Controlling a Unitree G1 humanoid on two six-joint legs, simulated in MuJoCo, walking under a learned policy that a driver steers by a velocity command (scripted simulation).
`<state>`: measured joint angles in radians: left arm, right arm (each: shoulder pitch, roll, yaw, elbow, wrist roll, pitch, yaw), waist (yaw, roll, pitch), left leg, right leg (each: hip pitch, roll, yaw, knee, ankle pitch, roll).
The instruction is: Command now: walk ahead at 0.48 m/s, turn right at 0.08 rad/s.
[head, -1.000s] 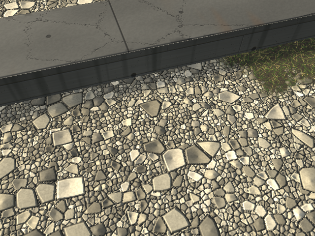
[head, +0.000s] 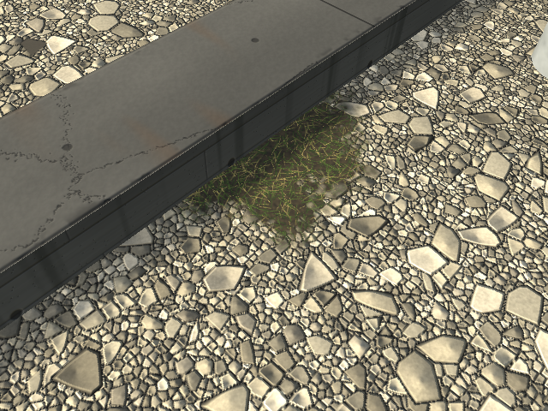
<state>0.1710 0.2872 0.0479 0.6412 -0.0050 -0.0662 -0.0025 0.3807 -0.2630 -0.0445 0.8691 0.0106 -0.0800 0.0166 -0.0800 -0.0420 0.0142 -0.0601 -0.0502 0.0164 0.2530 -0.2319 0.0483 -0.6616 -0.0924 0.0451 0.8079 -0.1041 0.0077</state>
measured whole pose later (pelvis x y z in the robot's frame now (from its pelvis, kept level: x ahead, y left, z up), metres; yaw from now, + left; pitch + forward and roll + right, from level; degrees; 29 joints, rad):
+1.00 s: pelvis +0.34 -0.03 -0.01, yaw +23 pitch +3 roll -1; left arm 0.08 0.30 0.06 0.77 0.00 0.00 0.02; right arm 0.18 -0.32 -0.08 0.61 0.00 0.05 -0.03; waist -0.03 0.00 0.05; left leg -0.39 -0.08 -0.14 0.47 -0.13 0.04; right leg -0.44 0.02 0.10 0.75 -0.36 0.08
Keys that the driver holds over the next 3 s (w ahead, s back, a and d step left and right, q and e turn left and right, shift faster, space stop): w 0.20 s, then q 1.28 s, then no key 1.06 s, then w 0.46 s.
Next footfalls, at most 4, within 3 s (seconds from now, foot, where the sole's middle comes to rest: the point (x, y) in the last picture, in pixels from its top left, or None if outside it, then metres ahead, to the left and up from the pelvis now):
0.20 right None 0.30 -0.14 -0.78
0.66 left None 0.41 0.10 -0.78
1.08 right None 0.46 -0.13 -0.78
1.52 left None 0.30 0.09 -0.78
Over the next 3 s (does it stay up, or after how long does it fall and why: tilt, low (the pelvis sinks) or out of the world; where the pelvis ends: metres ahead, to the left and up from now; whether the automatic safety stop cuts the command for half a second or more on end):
stays up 0.42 0.07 0.00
